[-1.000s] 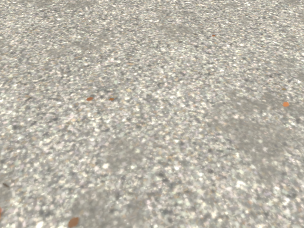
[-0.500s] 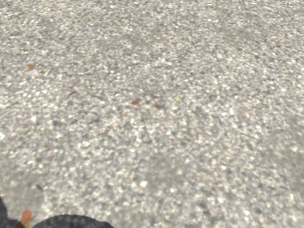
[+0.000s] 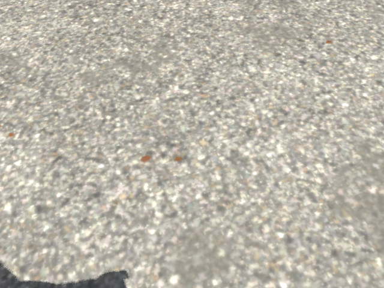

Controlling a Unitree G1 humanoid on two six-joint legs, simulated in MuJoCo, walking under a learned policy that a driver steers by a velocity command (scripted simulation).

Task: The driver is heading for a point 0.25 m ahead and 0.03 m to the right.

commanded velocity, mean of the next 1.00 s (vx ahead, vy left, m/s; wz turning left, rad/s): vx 0.02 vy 0.00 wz -0.13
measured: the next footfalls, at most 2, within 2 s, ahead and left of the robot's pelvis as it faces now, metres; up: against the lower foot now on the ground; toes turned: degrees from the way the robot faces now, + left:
left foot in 0.28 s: +0.11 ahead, +0.15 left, +0.00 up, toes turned -8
right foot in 0.58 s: +0.04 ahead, -0.06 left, +0.00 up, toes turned -3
